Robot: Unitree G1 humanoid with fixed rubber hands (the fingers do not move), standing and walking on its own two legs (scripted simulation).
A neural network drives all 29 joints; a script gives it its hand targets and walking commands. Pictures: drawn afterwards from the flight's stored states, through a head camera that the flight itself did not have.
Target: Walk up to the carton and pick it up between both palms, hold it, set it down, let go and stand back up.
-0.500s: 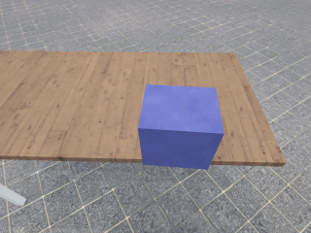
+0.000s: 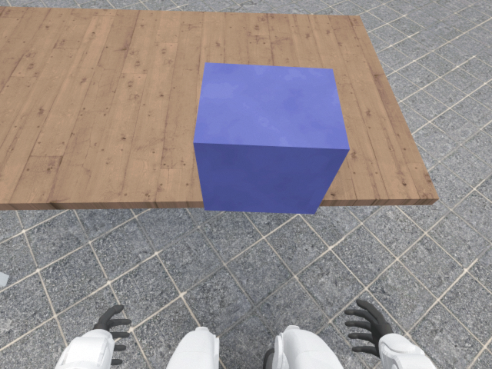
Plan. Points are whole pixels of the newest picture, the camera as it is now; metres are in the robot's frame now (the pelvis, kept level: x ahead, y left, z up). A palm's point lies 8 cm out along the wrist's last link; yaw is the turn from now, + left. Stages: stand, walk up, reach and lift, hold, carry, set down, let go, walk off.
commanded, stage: reach and lift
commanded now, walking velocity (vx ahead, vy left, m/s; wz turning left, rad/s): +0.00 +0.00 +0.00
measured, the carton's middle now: (264, 144) +0.44 +0.00 +0.07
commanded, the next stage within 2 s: none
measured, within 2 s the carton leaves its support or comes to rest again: neither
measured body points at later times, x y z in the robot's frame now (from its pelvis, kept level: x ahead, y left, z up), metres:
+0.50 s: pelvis -0.03 -0.04 +0.02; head +0.00 -0.01 +0.47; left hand +0.13 +0.23 -0.07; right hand +0.15 -0.20 -0.04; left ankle +0.02 +0.12 -0.69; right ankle +0.04 -0.10 -0.69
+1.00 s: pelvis +0.01 -0.02 +0.04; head +0.00 -0.03 +0.49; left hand +0.18 +0.23 -0.01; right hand +0.19 -0.22 -0.01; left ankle +0.02 +0.12 -0.69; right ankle +0.04 -0.10 -0.69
